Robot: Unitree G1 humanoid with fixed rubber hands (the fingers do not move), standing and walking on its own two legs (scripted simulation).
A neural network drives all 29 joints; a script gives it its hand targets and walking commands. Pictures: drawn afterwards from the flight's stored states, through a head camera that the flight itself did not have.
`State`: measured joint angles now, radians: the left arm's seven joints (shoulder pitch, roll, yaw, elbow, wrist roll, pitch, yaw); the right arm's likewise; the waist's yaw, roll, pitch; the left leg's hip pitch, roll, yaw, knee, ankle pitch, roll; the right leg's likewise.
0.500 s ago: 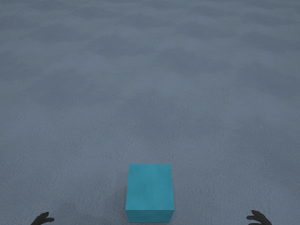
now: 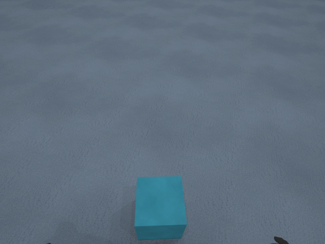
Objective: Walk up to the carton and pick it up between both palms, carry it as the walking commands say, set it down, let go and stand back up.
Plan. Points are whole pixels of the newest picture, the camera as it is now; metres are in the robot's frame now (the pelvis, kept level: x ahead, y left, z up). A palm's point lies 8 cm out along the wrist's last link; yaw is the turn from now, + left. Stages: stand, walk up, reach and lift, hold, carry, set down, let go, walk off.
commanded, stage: walk up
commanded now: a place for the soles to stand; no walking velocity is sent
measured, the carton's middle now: (159, 208) +0.45 -0.01 -0.65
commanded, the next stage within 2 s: reach and lift in 0.14 s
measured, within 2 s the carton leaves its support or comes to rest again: neither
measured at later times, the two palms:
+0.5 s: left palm (51, 241) +0.18 +0.29 -0.11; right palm (268, 233) +0.19 -0.29 -0.10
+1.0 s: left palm (78, 202) +0.30 +0.26 -0.16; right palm (236, 197) +0.31 -0.25 -0.17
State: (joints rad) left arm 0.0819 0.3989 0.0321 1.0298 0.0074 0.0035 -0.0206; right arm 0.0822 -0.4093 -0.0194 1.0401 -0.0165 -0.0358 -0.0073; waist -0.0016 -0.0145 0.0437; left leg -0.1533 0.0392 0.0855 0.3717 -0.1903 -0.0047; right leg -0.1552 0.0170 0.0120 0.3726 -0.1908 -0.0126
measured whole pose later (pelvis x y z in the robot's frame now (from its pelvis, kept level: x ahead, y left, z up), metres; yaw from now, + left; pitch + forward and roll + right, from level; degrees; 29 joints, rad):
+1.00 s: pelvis -0.05 -0.01 -0.08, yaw +3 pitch +22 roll +1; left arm -0.56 0.35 0.20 0.74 -0.03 0.23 -0.05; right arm -0.54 -0.30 -0.17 0.71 0.05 0.23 0.00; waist -0.03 -0.01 0.07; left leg -1.03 0.03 0.03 0.98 -0.33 -0.01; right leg -1.03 -0.01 -0.03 1.01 -0.37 -0.02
